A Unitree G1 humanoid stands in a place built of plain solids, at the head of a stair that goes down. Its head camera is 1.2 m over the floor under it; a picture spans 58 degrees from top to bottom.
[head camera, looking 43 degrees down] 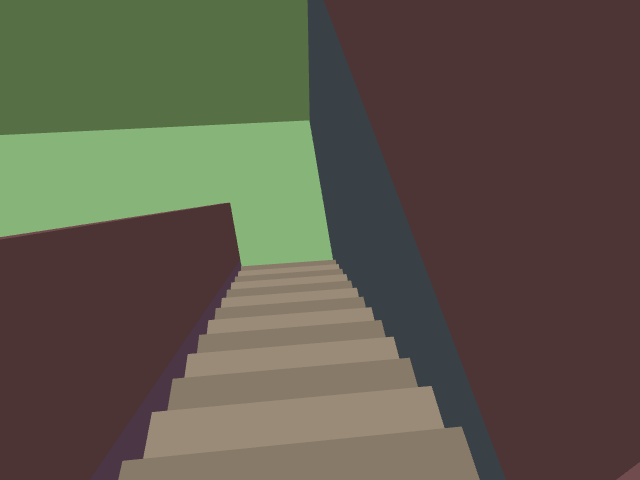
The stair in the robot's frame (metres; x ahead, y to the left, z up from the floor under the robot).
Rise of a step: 0.18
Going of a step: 0.24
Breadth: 1.06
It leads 6 degrees to the left of straight ahead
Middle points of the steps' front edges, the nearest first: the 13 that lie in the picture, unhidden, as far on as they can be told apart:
0.55 0.07 -0.17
0.79 0.09 -0.35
1.02 0.12 -0.53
1.25 0.14 -0.70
1.49 0.16 -0.88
1.72 0.19 -1.05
1.96 0.21 -1.23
2.19 0.23 -1.40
2.42 0.26 -1.58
2.66 0.28 -1.76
2.89 0.30 -1.93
3.13 0.33 -2.11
3.36 0.35 -2.28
